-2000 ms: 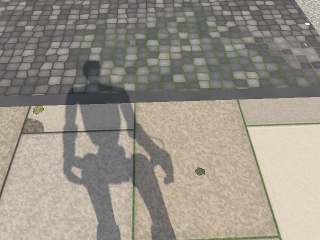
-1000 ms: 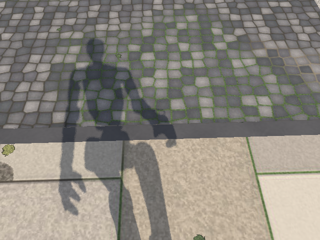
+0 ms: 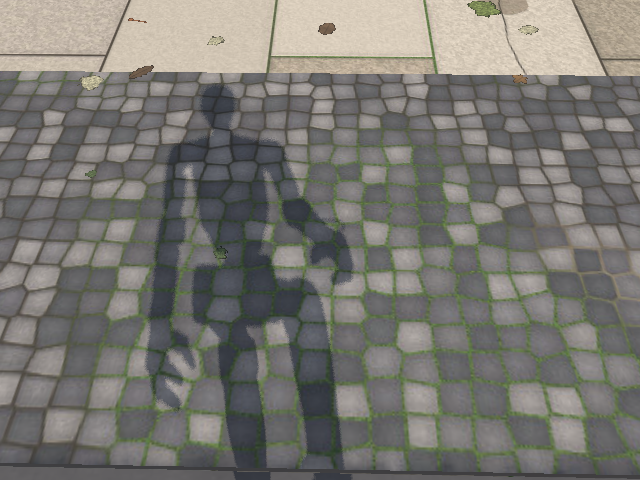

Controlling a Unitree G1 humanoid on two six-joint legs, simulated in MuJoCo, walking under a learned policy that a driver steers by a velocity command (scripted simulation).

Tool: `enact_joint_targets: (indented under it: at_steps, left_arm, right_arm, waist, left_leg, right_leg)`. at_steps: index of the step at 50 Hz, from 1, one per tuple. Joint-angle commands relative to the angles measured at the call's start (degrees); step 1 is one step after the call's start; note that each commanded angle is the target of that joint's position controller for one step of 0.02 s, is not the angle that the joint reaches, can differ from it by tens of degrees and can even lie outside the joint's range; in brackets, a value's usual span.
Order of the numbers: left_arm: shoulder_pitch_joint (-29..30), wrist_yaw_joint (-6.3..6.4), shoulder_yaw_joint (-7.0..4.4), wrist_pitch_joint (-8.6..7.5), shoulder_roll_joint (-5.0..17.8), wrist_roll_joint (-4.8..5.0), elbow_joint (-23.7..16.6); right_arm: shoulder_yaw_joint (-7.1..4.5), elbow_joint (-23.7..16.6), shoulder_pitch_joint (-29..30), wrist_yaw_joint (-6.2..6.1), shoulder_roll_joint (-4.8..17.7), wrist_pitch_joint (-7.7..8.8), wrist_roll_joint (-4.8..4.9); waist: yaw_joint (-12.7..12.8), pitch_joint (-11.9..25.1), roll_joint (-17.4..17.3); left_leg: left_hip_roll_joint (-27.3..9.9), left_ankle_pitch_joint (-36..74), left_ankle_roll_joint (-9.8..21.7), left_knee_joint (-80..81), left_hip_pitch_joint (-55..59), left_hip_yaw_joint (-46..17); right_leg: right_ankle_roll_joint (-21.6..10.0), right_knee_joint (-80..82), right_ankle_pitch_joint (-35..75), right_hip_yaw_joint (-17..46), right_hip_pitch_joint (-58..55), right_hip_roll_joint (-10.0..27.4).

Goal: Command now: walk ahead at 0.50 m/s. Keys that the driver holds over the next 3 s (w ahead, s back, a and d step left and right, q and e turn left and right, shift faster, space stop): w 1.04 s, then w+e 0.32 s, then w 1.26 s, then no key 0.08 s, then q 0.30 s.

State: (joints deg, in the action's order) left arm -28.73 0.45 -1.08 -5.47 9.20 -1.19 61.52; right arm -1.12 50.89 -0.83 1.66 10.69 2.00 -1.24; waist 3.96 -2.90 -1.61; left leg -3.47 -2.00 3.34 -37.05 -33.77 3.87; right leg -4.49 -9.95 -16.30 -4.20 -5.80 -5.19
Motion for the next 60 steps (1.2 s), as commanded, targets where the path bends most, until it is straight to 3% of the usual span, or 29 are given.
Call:
enact_joint_targets:
  at_steps: [1, 3, 4, 5, 6, 7, 8, 9, 11, 14, 20, 23, 29, 33, 34, 35, 36, 37, 39, 41, 43, 47, 50, 54, 56, 57, 58, 59, 60]
  left_arm:
    - [-3.6, 0.79, -1.6, -0.05, 8.6, -0.43, -0.3]
    - [-1.5, 0.96, -1.9, 0.11, 9.6, -0.46, -0.3]
    - [-0.4, 0.81, -1.93, 0.32, 9.8, -0.17, -0.5]
    - [0.3, 0.58, -1.48, 0.19, 8.6, 0.41, -1.9]
    - [-5.3, -0.11, -0.42, 0.22, 2.9, 2.57, -3.3]
    - [-3.0, -0.02, -1.97, 0.35, 8.0, 1.1, -2.8]
    - [2.1, -0.09, -2.34, 0.33, 8.4, 0.71, -4.7]
    - [5.5, -0.26, -2.24, 0.07, 7.7, 0.55, -5.4]
    - [5.1, -0.72, -2.23, 1.3, 5.6, -0.6, -5.2]
    - [5.9, -1.56, -2.25, 3.1, 4.2, -1.01, -5.6]
    - [22.4, -2.15, -2.02, 3.39, 5.2, -0.22, -11.5]
    - [27.1, -2.2, -1.31, 3.28, 4.4, 0.28, -12.8]
    - [31.5, -1.98, -1.97, 1.8, 6.6, -0.06, -14.5]
    - [19.4, -1.25, -3.29, 0.22, 8.3, -0.44, -9.9]
    - [9.9, -1.07, -4.23, -0.51, 10.0, -1.04, -7.0]
    - [0.2, -0.92, -5.87, 0.0, 12.9, -1.18, -4.5]
    - [1.6, -1.03, -5.38, 0.57, 12.3, -1.01, -4.1]
    - [8.8, -0.98, -4.79, 0.71, 11.4, -1.02, -5.7]
    - [13.3, -0.47, -3.79, 0.23, 8.4, -0.66, -5.5]
    - [13.8, -0.06, -3.2, -0.67, 7.0, 0.21, -4.6]
    - [12.6, 0.11, -3.58, -1.75, 9.0, 0.49, -3.7]
    - [14.1, -0.12, -3.19, -2.94, 8.7, 0.79, -3.0]
    - [12.2, 0.02, -3.25, -2.71, 9.6, 0.71, -1.6]
    - [7.3, 1.35, -3.33, -1.09, 10.0, -1.29, 0.1]
    - [6.9, 1.79, -3.71, 0.16, 11.3, -1.97, -0.1]
    - [8.1, 1.77, -3.67, 0.72, 10.8, -1.61, -0.8]
    - [8.3, 1.32, -3.21, 0.54, 7.9, -0.62, -1.3]
    - [2.6, 1.3, -2.67, 0.07, 4.0, 1.13, -2.2]
    - [-1.7, 1.98, -3.16, 0.2, 6.1, 2.81, -0.6]
  right_arm:
    - [-0.97, -4.7, 4.6, -0.25, 4.4, 1.34, 0.1]
    - [-1.79, -2.2, -3.5, -0.88, 5.4, 1.94, 0.13]
    - [-2.59, 1.1, -13.1, -1.39, 6.4, 2.45, -0.15]
    - [-3.88, 3.7, -23.5, -2.05, 10.1, 2.95, -1.5]
    - [-5.33, 4.1, -28.5, -2.14, 15.8, 2.81, -2.52]
    - [-5.12, 4.0, -24.9, -1.47, 13.9, 1.9, 0.09]
    - [-4.35, 3.1, -18.3, -1.31, 11.2, 1.84, 0.8]
    - [-3.48, 2.6, -14.9, -1.04, 7.7, 2.33, 0.7]
    - [-2.29, 4.0, -14.1, -1.41, 3.9, 3.17, 0.62]
    - [-2.25, 6.1, -18.6, -1.65, 5.0, 4.32, 0.7]
    - [-1.86, 7.4, -23.6, -1.7, 6.0, 4.17, 0.99]
    - [-1.86, 8.6, -27.0, -1.81, 6.6, 4.27, 0.86]
    - [-2.2, 10.8, -30.9, -3.13, 7.1, 3.88, -0.65]
    - [-2.92, 10.7, -27.8, -3.1, 8.5, 3.28, -0.55]
    - [-1.78, 10.7, -31.4, -2.02, 3.7, 2.88, 1.29]
    - [-1.45, 9.3, -28.6, -1.62, 4.6, 3.01, 2.71]
    - [-2.24, 7.1, -23.4, -1.6, 7.0, 3.68, 1.81]
    - [-2.86, 5.2, -18.4, -1.68, 8.4, 4.11, 1.5]
    - [-3.04, 4.6, -15.0, -1.09, 6.6, 3.5, 0.41]
    - [-2.67, 4.8, -15.5, -0.51, 3.5, 1.89, -0.99]
    - [-2.9, 3.7, -13.4, 0.37, 3.6, 1.02, -1.63]
    - [-2.57, 0.1, -4.5, 1.22, 3.8, 2.21, -0.5]
    - [-2.65, -0.8, -1.3, 0.83, 5.4, 1.97, 0.54]
    - [-3.32, -2.3, 2.5, 0.17, 8.3, 2.77, 0.15]
    - [-4.01, 0.4, -5.0, -0.04, 9.5, 3.88, -0.14]
    - [-4.48, 4.4, -15.0, -0.26, 9.9, 4.3, -0.67]
    - [-5.16, 7.6, -22.3, -0.35, 11.7, 4.52, -1.57]
    - [-4.43, 7.2, -24.8, 0.11, 12.6, 4.97, -2.62]
    - [-4.59, 6.2, -24.9, -0.09, 13.3, 4.3, -1.39]
  waist:
    - [-1.9, -4.0, 5.4]
    - [-5.6, 0.1, 5.9]
    - [-9.6, 4.8, 4.5]
    - [-13.2, 11.1, 1.6]
    - [-11.1, 18.8, -10.4]
    - [-10.4, 17.7, -5.0]
    - [-7.6, 8.2, -2.8]
    - [-6.6, 3.7, 0.1]
    - [-2.9, 0.8, -0.8]
    - [-1.6, 0.6, -1.2]
    - [-4.3, -3.5, -1.1]
    - [-6.2, -2.9, -2.4]
    - [-6.8, -3.5, -2.3]
    - [-2.1, 2.4, -1.0]
    - [0.1, 10.2, 7.6]
    - [5.5, 17.2, 12.0]
    - [4.0, 16.5, 10.7]
    - [1.3, 8.6, 5.8]
    - [-1.7, 1.5, 2.4]
    - [-4.2, 0.4, 3.6]
    - [-5.4, -0.3, 5.1]
    - [-5.4, -2.0, 5.9]
    - [-4.4, -2.8, 5.8]
    - [-2.2, -5.9, 2.5]
    - [-5.0, -2.5, 0.0]
    - [-9.0, 1.8, -2.2]
    - [-11.3, 6.7, -8.5]
    - [-6.7, 12.1, -12.8]
    - [-7.3, 15.4, -12.7]
  left_leg:
    - [1.5, -4.5, 2.2, 3.7, -1.5, 0.8]
    - [5.0, -8.3, 4.2, 6.5, 10.5, 2.3]
    - [6.4, -6.0, 5.7, 10.1, 22.1, 2.8]
    - [-1.9, -9.1, 8.5, 10.7, 37.6, -6.3]
    - [-19.6, -14.3, 16.2, 15.2, 53.6, -34.4]
    - [-19.8, -15.9, 17.0, 21.3, 50.1, -42.5]
    - [-17.8, -16.3, 15.2, 22.3, 42.0, -32.8]
    - [-15.4, -10.9, 13.5, 24.6, 34.6, -26.7]
    - [-10.3, -3.3, 9.5, 26.8, 25.7, -17.7]
    - [-8.4, 2.6, 9.2, 28.4, 23.7, -13.0]
    - [-5.4, 5.8, 7.4, 32.0, 25.4, -8.0]
    - [-4.8, 9.5, 6.3, 31.4, 27.9, -5.9]
    - [-10.6, 20.3, 8.4, 23.5, 44.4, -7.7]
    - [-7.5, 36.0, 6.2, 4.5, 42.3, -4.9]
    - [-3.5, 28.0, 2.7, -10.7, 25.3, -1.8]
    - [2.9, 2.1, 0.2, -31.5, 9.4, 1.4]
    - [5.5, -25.3, 0.9, -38.7, -0.3, -4.2]
    - [2.3, -21.5, 1.7, -36.8, -4.5, -7.1]
    - [-0.3, -18.0, 1.6, -29.0, -3.3, -7.0]
    - [-0.2, -16.1, 0.1, -23.4, 2.5, -4.8]
    - [-0.1, -10.2, -0.9, -20.5, 2.7, -3.0]
    - [0.8, 9.8, -1.1, 2.4, 10.2, -1.2]
    - [0.2, 16.3, 0.1, 7.3, 14.5, -2.4]
    - [-1.6, 10.8, 0.8, 13.9, 7.4, -4.4]
    - [-1.2, 8.6, 1.2, 17.9, 14.1, -4.4]
    - [-1.0, 11.3, 1.4, 20.8, 25.9, -3.9]
    - [-4.6, 18.8, 2.1, 17.9, 37.4, -5.9]
    - [-15.1, 38.2, 1.7, 5.7, 51.5, -14.1]
    - [-19.7, 31.5, 7.0, 7.8, 54.2, -19.7]
  right_leg:
    - [-6.7, -2.9, 38.4, 7.0, -2.1, 18.5]
    - [-5.3, -12.5, 52.9, 5.3, -1.3, 17.8]
    - [-4.2, -23.0, 53.3, 3.5, 1.8, 15.8]
    - [-3.0, -37.9, 38.5, 2.1, 13.2, 13.4]
    - [0.0, -61.3, -0.7, -1.6, 34.1, 3.0]
    - [-0.9, -67.8, -11.7, 6.2, 40.4, 2.1]
    - [-1.2, -67.3, -6.8, 7.0, 43.5, 5.5]
    - [-1.2, -64.4, -3.0, 6.9, 42.1, 7.4]
    - [-0.3, -57.9, -0.2, 6.8, 36.1, 10.0]
    - [1.1, -54.0, 2.0, 5.2, 35.3, 10.2]
    - [3.1, -35.5, 15.1, 2.6, 41.4, 11.1]
    - [3.0, -27.3, 18.4, 0.2, 37.2, 8.7]
    - [-0.5, -24.1, 15.1, 3.9, 43.3, 9.7]
    - [-3.6, -15.2, 10.6, -0.7, 24.5, 3.6]
    - [-7.4, -16.2, 16.6, 6.8, 1.0, 8.6]
    - [-12.6, -11.3, 6.6, 23.4, -12.7, 19.6]
    - [-12.4, -7.6, 4.8, 31.7, -14.2, 23.3]
    - [-10.5, -6.2, 7.7, 27.2, -6.8, 22.4]
    - [-7.6, -3.1, 13.5, 20.1, 3.8, 19.9]
    - [-6.3, 0.6, 14.4, 15.2, 10.8, 17.1]
    - [-7.6, 2.8, 15.8, 12.5, 12.7, 16.3]
    - [-5.4, 3.7, 12.9, 6.6, 19.1, 11.4]
    - [-5.1, 4.7, 10.2, 7.7, 17.5, 14.1]
    - [-4.9, -3.1, 13.8, 9.3, 4.7, 15.7]
    - [-4.7, -16.4, 22.3, 8.9, 2.9, 14.2]
    - [-4.3, -29.6, 21.3, 7.6, 7.8, 11.0]
    - [-3.4, -48.8, -0.7, 3.9, 17.9, 3.8]
    - [-3.2, -61.2, -19.3, 6.1, 34.0, 1.5]
    - [-2.5, -65.1, -15.5, 7.7, 41.2, 2.0]
